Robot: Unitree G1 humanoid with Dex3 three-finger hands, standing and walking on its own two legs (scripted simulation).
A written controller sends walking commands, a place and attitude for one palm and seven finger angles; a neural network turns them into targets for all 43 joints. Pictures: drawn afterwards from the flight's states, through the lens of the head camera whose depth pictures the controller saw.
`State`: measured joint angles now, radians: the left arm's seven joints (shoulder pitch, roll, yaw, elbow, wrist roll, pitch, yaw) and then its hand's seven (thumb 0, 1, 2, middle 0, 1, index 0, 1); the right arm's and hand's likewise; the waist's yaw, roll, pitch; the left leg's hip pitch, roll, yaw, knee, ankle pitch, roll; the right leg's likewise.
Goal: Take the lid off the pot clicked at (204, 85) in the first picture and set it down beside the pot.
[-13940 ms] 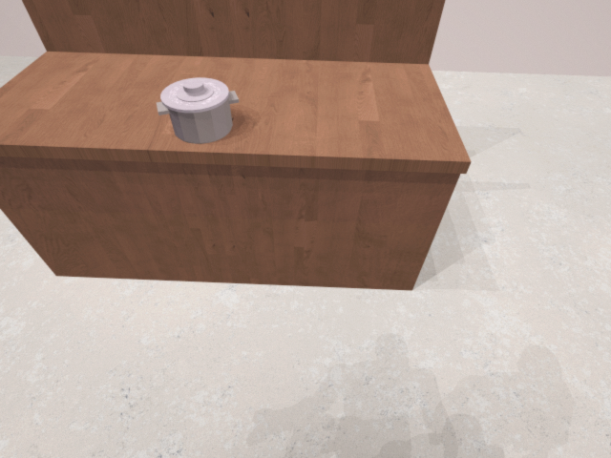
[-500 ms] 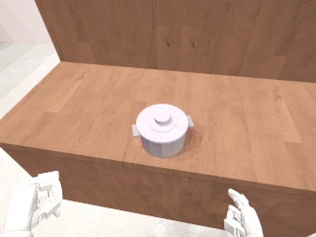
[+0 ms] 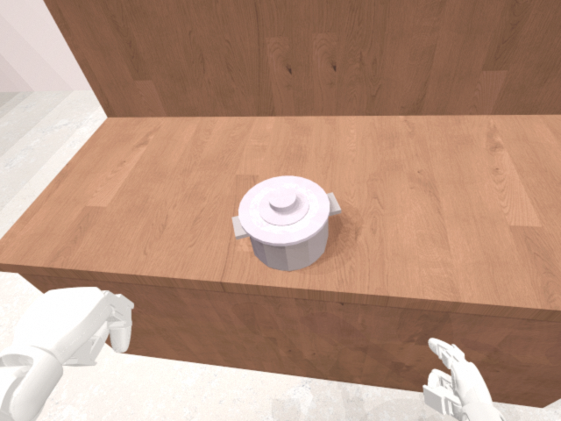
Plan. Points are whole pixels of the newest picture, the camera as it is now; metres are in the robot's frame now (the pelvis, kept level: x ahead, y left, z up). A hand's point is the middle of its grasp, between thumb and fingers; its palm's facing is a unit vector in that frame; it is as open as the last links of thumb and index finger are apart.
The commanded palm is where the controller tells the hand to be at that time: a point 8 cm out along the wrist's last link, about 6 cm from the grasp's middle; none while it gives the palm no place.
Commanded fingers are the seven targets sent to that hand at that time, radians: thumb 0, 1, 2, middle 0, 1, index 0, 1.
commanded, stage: reach forward and open the fingers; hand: left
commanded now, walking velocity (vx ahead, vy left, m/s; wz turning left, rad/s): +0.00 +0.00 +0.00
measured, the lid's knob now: (282, 199) +0.50 +0.06 +0.02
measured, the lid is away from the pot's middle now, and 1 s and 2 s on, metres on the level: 0.00 0.00 0.00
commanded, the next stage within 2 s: move the open hand above the knob in 0.70 s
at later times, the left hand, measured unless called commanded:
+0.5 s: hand (107, 300) +0.24 +0.26 +0.09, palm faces -0.22 -0.03 -0.98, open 9.0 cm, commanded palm +0.23 +0.26 +0.14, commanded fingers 0.00 -0.25 1.31 -0.82 -0.08 -0.82 -0.08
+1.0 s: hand (138, 264) +0.30 +0.24 +0.09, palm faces -0.26 -0.04 -0.97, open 10.1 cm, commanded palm +0.29 +0.23 +0.15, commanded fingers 0.00 -0.26 1.33 -0.82 -0.08 -0.82 -0.08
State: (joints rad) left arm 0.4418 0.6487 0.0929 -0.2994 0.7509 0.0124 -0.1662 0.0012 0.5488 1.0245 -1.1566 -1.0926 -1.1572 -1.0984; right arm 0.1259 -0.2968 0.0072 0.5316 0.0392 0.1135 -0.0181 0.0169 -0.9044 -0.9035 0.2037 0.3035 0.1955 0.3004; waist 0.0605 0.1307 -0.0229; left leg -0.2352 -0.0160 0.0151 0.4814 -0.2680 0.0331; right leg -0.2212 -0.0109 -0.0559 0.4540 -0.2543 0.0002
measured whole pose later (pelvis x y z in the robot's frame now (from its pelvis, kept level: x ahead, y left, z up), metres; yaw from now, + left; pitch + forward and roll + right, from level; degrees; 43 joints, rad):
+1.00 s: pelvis -0.01 +0.01 +0.00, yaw +1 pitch +1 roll +0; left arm -0.16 0.59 -0.10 0.05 0.83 0.05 -0.27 0.00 -0.25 1.33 -0.83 -0.08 -0.83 -0.09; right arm 0.13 -0.29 0.01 0.56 0.06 0.13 0.02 0.02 -0.90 -0.90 0.20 0.30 0.20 0.30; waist 0.02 0.11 0.02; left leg -0.21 -0.05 0.01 0.42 -0.22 0.05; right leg -0.20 -0.04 -0.06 0.41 -0.22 0.01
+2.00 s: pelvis +0.01 +0.00 +0.00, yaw +0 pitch +5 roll +1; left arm -0.69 0.37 -0.34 0.53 0.87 0.23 -0.21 0.00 -0.25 1.33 -0.83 -0.08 -0.83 -0.09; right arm 0.16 -0.27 0.02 0.61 0.08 0.19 0.03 0.01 -0.91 -0.90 0.20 0.30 0.19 0.30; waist -0.03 0.09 -0.04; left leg -0.30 -0.04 0.02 0.48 -0.27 0.04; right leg -0.32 -0.04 -0.04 0.52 -0.29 0.00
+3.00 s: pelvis +0.01 +0.00 +0.00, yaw -1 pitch +7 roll +1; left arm -0.96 0.23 -0.37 0.92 0.87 0.28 -0.15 0.00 -0.25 1.33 -0.83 -0.08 -0.83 -0.09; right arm 0.19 -0.26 0.00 0.69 0.07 0.14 -0.01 0.01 -0.91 -0.90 0.20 0.30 0.19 0.30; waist -0.06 0.07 -0.08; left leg -0.34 -0.03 0.04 0.47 -0.26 0.03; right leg -0.37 -0.02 -0.02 0.51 -0.27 0.00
